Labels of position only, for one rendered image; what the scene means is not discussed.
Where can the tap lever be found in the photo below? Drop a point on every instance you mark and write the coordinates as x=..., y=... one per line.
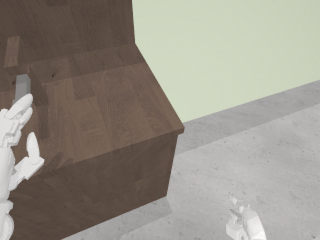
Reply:
x=23, y=87

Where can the robot left forearm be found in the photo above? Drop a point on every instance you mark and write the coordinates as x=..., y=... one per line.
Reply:
x=6, y=221

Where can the counter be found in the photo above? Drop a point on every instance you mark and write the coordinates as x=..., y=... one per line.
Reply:
x=104, y=126

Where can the robot left hand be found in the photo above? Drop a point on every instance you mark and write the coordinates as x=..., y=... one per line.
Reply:
x=11, y=122

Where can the robot right hand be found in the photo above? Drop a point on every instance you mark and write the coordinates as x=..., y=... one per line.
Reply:
x=246, y=226

